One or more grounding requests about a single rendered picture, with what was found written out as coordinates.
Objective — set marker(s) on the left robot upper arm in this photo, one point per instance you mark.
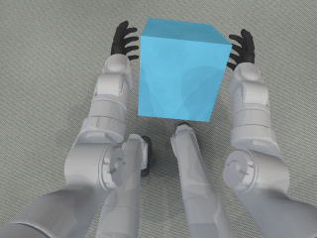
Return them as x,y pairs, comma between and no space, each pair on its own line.
92,171

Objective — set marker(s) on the carton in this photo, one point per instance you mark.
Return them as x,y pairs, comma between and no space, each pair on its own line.
181,69

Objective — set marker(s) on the left robot forearm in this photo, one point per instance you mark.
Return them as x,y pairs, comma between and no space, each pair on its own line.
105,121

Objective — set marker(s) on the robot right hand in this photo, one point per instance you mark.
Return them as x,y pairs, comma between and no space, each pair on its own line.
246,52

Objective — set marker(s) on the right robot forearm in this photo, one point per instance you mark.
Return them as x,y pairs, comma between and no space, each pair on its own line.
251,112

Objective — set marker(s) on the robot left thigh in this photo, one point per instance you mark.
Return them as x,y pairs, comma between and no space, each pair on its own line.
120,214

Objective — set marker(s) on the right robot shin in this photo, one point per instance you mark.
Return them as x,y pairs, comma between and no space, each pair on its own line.
183,127

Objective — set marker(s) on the right robot upper arm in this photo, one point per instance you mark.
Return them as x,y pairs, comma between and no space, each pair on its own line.
260,182

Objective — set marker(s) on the robot left hand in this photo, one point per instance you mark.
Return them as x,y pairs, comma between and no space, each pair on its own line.
118,45

